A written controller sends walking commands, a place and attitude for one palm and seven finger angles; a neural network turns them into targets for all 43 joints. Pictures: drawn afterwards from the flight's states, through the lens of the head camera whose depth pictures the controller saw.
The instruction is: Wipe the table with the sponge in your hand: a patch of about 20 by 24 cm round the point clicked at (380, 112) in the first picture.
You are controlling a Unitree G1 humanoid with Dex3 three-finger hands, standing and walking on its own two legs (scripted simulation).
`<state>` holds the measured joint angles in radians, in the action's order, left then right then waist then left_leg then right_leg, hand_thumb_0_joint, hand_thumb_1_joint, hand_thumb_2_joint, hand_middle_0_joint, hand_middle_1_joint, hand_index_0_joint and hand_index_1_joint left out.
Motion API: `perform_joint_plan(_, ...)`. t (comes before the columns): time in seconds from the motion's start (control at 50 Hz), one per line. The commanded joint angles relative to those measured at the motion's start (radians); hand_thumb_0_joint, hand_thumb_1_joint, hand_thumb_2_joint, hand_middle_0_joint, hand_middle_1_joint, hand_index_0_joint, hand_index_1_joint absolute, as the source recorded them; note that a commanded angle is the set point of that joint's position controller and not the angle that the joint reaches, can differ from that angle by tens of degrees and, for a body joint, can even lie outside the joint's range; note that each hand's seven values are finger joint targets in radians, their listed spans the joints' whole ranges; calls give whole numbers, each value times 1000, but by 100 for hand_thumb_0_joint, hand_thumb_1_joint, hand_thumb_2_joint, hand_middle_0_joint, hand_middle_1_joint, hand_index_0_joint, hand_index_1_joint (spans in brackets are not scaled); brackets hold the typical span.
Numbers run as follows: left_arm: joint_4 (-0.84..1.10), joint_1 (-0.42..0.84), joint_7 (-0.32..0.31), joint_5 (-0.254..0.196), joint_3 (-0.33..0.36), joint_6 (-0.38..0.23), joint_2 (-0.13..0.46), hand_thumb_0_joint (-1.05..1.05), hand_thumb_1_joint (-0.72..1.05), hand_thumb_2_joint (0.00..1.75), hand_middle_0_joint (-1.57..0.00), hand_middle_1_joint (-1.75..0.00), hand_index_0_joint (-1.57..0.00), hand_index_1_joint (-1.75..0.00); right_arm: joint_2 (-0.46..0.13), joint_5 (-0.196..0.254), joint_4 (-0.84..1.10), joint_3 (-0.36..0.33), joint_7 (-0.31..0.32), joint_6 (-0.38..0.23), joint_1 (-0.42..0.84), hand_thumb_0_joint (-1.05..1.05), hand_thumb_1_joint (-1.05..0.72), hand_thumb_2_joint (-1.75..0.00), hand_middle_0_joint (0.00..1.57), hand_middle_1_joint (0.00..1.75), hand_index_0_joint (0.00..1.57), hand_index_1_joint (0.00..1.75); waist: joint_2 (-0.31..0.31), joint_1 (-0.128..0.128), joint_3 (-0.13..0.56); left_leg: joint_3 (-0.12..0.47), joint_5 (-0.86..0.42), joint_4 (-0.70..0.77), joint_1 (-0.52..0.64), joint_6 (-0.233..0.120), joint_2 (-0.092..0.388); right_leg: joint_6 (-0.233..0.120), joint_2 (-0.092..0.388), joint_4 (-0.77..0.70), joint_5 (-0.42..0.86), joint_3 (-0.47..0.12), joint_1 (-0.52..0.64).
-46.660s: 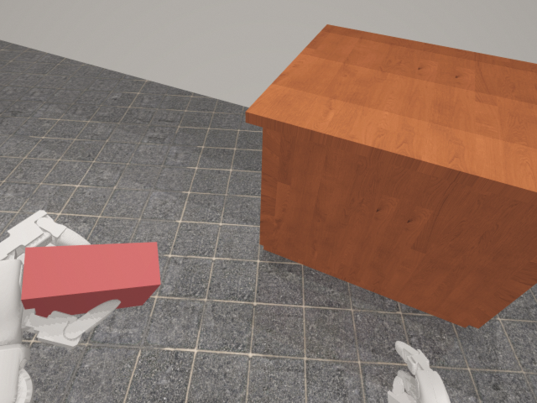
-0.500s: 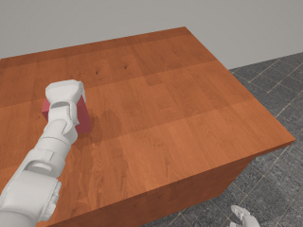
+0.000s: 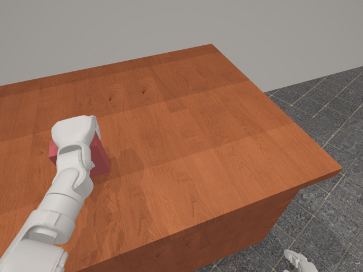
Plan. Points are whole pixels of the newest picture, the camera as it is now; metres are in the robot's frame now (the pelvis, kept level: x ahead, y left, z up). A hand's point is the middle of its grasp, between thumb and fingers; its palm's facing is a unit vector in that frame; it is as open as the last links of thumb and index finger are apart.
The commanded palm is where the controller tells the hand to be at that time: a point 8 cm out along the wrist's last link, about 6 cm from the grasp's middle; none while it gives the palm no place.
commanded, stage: wipe back along the middle lane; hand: left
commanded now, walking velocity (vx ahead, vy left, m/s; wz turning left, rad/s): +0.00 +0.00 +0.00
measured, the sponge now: (85, 162) +0.37 +0.28 +0.02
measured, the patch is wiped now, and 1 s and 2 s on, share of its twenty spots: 0.40 0.55 0.75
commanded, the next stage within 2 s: slide across to the third lane in 1.26 s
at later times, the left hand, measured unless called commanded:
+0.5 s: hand (87, 159) +0.34 +0.25 +0.08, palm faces +0.02 -0.02 -1.00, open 9.4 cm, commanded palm +0.30 +0.22 +0.11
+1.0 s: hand (93, 174) +0.30 +0.22 +0.08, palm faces +0.07 -0.06 -1.00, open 9.4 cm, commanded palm +0.25 +0.20 +0.11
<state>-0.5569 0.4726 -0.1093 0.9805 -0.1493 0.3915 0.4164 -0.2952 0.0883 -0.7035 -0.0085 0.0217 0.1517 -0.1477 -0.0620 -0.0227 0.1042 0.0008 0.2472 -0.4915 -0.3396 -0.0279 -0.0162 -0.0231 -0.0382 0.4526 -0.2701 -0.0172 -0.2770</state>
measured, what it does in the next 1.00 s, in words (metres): stands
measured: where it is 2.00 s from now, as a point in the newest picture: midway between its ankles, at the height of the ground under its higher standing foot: outside the picture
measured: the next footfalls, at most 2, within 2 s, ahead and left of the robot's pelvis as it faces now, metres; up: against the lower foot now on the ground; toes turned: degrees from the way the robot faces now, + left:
none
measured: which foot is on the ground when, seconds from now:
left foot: down 0.00-1.00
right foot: down 0.00-1.00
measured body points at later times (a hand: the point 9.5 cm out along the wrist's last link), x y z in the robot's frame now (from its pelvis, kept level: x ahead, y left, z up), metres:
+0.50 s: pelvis -0.01 +0.00 +0.00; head -0.02 -0.03 +0.45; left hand +0.33 +0.24 +0.13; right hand +0.20 -0.22 -0.10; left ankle +0.00 +0.10 -0.74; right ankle -0.03 -0.11 -0.74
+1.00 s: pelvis -0.01 -0.01 +0.00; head -0.02 -0.05 +0.45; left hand +0.29 +0.22 +0.13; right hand +0.22 -0.23 -0.09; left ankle +0.00 +0.10 -0.74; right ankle -0.03 -0.11 -0.74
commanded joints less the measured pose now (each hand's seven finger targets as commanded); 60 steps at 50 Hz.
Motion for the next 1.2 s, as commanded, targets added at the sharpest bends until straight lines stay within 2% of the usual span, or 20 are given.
perform_joint_plan(0.0,109,186,21,-12,-6,38,80,0,10,130,-120,-160,-120,-160,-106,5,155,-22,8,-37,175,0,-90,-90,20,30,20,30,107,-11,183,39,-273,30,139,-12,-4,-41,9,-41,346,-11,49)
perform_joint_plan(0.06,115,174,20,-12,-38,51,39,0,10,130,-120,-160,-120,-160,-97,7,161,-17,9,-38,187,0,-90,-90,20,30,20,30,108,-11,169,45,-248,35,147,-13,-3,-44,6,-43,296,-2,32)
perform_joint_plan(0.12,116,194,20,-12,4,57,91,0,10,130,-120,-160,-120,-160,-102,7,155,-12,18,-32,201,0,-90,-90,20,30,20,30,103,-15,161,46,-208,49,141,-11,-4,-47,6,-53,256,-16,33)
perform_joint_plan(0.18,108,217,24,-7,-48,68,38,0,10,130,-120,-160,-120,-160,-92,8,161,-5,25,-32,213,0,-90,-90,20,30,20,30,121,-8,154,40,-179,51,142,-14,-8,-41,8,-62,217,-11,23)
perform_joint_plan(0.22,116,221,24,1,-20,67,71,0,10,130,-120,-160,-120,-160,-95,6,159,-4,26,-30,220,0,-90,-90,20,30,20,30,83,-17,161,45,-180,55,151,-10,-6,-49,7,-58,210,-16,22)
perform_joint_plan(0.34,179,150,24,-1,-81,58,-13,0,10,130,-120,-160,-120,-160,-80,3,181,-1,13,-34,235,0,-90,-90,20,30,20,30,65,-20,188,45,-224,35,169,-9,-7,-51,5,-37,258,-11,36)
perform_joint_plan(0.5,266,26,22,-31,-105,101,-61,0,10,130,-120,-160,-120,-160,-78,7,192,0,-3,-35,277,0,-90,-90,20,30,20,30,134,-33,152,48,-227,39,157,-12,-7,-47,5,-38,284,-21,51)
perform_joint_plan(0.52,297,14,20,-36,-61,104,-14,0,10,130,-120,-160,-120,-160,-85,4,195,-3,-4,-35,286,0,-90,-90,20,30,20,30,124,-43,163,52,-237,40,158,-11,-5,-52,5,-33,300,-30,67)
perform_joint_plan(0.62,362,-77,28,-41,-61,130,-12,0,10,130,-120,-160,-120,-160,-84,5,204,2,-11,-37,315,0,-90,-90,20,30,20,30,131,-53,150,48,-263,37,158,-10,-9,-51,7,-24,350,-39,93)
perform_joint_plan(0.68,395,-94,38,-40,-124,145,-71,0,10,130,-120,-160,-120,-160,-73,10,214,9,-18,-41,323,0,-90,-90,20,30,20,30,131,-44,137,47,-257,36,161,-12,-8,-46,6,-21,336,-25,83)
perform_joint_plan(0.72,417,-126,36,-39,-58,151,2,0,10,130,-120,-160,-120,-160,-81,7,211,6,-17,-40,331,0,-90,-90,20,30,20,30,129,-57,137,51,-252,38,160,-10,-9,-51,3,-22,331,-44,94)
perform_joint_plan(0.74,434,-130,39,-37,-113,157,-56,0,10,130,-120,-160,-120,-160,-71,10,222,10,-20,-40,337,0,-90,-90,20,30,20,30,120,-50,137,43,-252,34,163,-12,-12,-48,4,-19,330,-33,95)
perform_joint_plan(0.82,483,-190,41,-40,-71,162,-9,0,10,130,-120,-160,-120,-160,-74,8,223,10,-25,-41,353,0,-90,-90,20,30,20,30,115,-61,135,47,-266,33,167,-9,-10,-52,2,-12,353,-52,104)
perform_joint_plan(0.88,511,-226,49,-38,-145,175,-75,0,10,130,-120,-160,-120,-160,-62,13,235,17,-33,-43,365,0,-90,-90,20,30,20,30,103,-59,113,46,-260,36,168,-10,-10,-49,1,-15,332,-42,92)
perform_joint_plan(0.92,526,-211,44,-29,-99,178,-23,0,10,130,-120,-160,-120,-160,-72,9,226,14,-30,-43,373,0,-90,-90,20,30,20,30,105,-63,103,53,-236,42,164,-8,-8,-55,-3,-16,294,-54,82)
perform_joint_plan(0.94,542,-203,47,-28,-151,185,-77,0,10,130,-120,-160,-120,-160,-63,10,236,15,-31,-42,369,0,-90,-90,20,30,20,30,101,-56,114,43,-231,37,168,-14,-11,-51,-2,-15,291,-43,86)
perform_joint_plan(1.02,547,-259,42,-38,-68,190,3,0,10,130,-120,-160,-120,-160,-71,9,226,14,-27,-49,380,0,-90,-90,20,30,20,30,129,-71,106,46,-217,39,162,-12,-12,-50,-3,-21,290,-67,99)
perform_joint_plan(1.08,551,-266,51,-31,-151,197,-79,0,10,130,-120,-160,-120,-160,-59,13,235,20,-31,-51,392,0,-90,-90,20,30,20,30,133,-62,81,45,-203,40,160,-12,-12,-46,-3,-24,255,-53,76)
perform_joint_plan(1.12,567,-256,49,-28,-111,195,-32,0,10,130,-120,-160,-120,-160,-66,10,230,14,-32,-51,392,0,-90,-90,20,30,20,30,121,-67,82,49,-181,45,160,-13,-11,-49,-4,-29,220,-66,74)
perform_joint_plan(1.18,575,-312,52,-33,-152,192,-79,0,10,130,-120,-160,-120,-160,-57,12,239,17,-37,-56,393,0,-90,-90,20,30,20,30,141,-70,107,41,-203,32,166,-17,-18,-44,-3,-21,265,-65,95)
